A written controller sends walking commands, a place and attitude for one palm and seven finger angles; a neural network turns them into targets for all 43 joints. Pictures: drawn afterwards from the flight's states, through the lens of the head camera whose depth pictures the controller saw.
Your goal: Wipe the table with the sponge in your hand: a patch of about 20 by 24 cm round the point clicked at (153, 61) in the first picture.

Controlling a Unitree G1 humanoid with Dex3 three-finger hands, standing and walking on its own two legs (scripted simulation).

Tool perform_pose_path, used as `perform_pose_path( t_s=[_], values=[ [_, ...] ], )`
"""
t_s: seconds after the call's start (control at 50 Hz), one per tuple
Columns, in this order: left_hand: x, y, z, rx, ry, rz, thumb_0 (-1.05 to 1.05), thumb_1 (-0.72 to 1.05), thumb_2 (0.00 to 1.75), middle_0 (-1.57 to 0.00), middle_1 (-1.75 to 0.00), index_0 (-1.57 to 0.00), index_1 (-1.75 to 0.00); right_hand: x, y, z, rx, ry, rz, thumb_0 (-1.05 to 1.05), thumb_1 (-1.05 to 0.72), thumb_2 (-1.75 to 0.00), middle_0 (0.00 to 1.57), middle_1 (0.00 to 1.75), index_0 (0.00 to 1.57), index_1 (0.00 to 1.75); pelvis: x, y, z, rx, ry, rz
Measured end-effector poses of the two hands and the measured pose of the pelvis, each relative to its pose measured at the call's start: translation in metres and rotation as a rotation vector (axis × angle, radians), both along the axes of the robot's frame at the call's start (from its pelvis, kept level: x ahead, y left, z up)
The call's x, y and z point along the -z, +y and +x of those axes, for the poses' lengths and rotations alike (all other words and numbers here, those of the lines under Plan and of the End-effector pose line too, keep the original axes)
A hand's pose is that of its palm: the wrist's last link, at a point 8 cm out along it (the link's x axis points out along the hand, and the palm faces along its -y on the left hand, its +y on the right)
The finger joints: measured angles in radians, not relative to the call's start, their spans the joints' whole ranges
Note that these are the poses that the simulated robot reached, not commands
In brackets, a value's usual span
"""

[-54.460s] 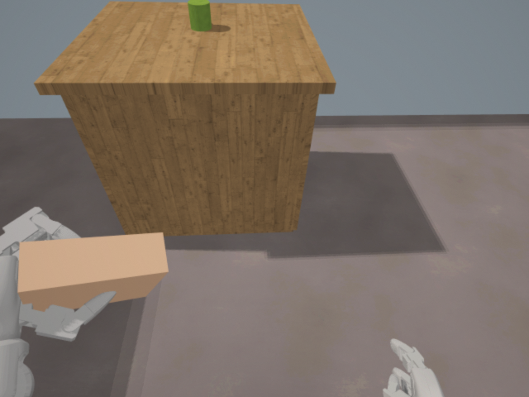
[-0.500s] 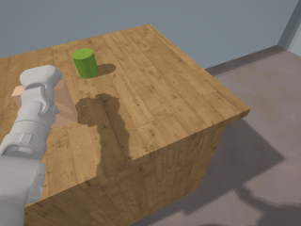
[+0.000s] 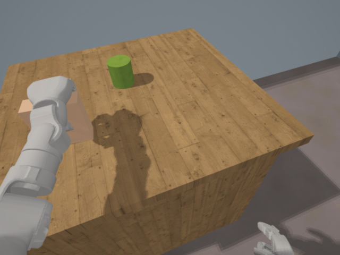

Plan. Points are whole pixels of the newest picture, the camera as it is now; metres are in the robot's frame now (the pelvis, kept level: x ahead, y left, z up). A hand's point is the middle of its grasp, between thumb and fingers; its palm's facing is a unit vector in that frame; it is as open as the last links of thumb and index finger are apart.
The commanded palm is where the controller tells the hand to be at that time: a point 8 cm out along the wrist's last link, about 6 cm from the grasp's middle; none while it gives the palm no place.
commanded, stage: slide back across to the first lane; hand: left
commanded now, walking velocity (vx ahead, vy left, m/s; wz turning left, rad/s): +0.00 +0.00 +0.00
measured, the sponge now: (64, 127) +0.39 +0.31 +0.09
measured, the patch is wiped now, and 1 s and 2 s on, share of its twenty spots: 1.00 1.00 1.00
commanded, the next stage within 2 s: wipe back along the first lane in 0.14 s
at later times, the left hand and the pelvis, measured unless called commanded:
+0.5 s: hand (50, 127) +0.34 +0.30 +0.15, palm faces +0.02 -0.02 -1.00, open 9.1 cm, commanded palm +0.31 +0.29 +0.18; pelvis +0.00 -0.01 +0.00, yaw +1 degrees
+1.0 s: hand (51, 141) +0.31 +0.28 +0.14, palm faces +0.05 -0.02 -1.00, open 9.1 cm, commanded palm +0.27 +0.27 +0.16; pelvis -0.02 -0.03 +0.00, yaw +0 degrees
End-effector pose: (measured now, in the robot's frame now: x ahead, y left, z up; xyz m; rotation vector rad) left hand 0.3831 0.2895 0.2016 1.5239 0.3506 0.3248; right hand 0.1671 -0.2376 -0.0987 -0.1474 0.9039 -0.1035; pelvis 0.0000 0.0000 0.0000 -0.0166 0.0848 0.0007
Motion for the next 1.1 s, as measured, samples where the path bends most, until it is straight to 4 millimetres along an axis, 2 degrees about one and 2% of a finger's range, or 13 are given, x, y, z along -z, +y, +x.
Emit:
perform_pose_path(
  t_s=[0.12,0.22,0.32,0.52,0.86,1.1],
  values=[
    [0.0,0.006,-0.01,0.016,0.005,0.0,-0.02,-0.48,1.14,-0.79,-1.42,-0.84,-1.48,-0.005,0.008,0.02,-0.046,-0.031,0.001,0.01,-0.91,-0.9,0.2,0.3,0.2,0.3,0.0,0.001,0.004,-0.012,-0.004,-0.001],
    [0.001,0.008,-0.018,0.023,0.002,0.0,-0.02,-0.47,1.14,-0.79,-1.42,-0.83,-1.48,-0.005,0.01,0.025,-0.066,-0.032,0.004,0.01,-0.91,-0.9,0.2,0.3,0.2,0.3,0.0,-0.001,0.005,-0.015,-0.009,-0.001],
    [0.001,0.01,-0.028,0.014,-0.005,-0.004,-0.02,-0.47,1.14,-0.79,-1.43,-0.83,-1.48,-0.002,0.007,0.021,-0.07,-0.02,0.01,0.01,-0.91,-0.9,0.2,0.3,0.2,0.3,-0.001,-0.004,0.004,-0.013,-0.013,0.0],
    [0.002,0.002,-0.061,0.004,-0.03,0.001,-0.03,-0.46,1.13,-0.78,-1.44,-0.82,-1.5,0.001,-0.006,0.009,-0.071,-0.011,0.01,0.02,-0.91,-0.9,0.2,0.3,0.2,0.3,0.0,-0.013,-0.005,-0.017,-0.039,0.003],
    [0.004,-0.017,-0.088,0.017,-0.04,0.014,-0.02,-0.45,1.13,-0.77,-1.45,-0.81,-1.51,-0.003,-0.026,0.0,-0.039,-0.069,0.012,0.02,-0.91,-0.9,0.2,0.3,0.19,0.3,0.001,-0.028,-0.017,-0.006,-0.069,0.008],
    [0.006,-0.018,-0.103,0.003,-0.068,0.006,-0.02,-0.44,1.13,-0.76,-1.47,-0.81,-1.52,-0.004,-0.033,0.003,-0.027,-0.089,0.017,0.02,-0.91,-0.9,0.2,0.3,0.19,0.3,0.003,-0.032,-0.016,0.008,-0.08,0.01]
  ],
)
